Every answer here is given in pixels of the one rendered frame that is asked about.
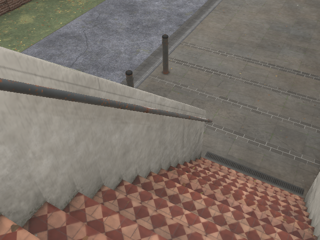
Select stairs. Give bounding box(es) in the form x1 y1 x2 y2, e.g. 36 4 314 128
0 157 318 240

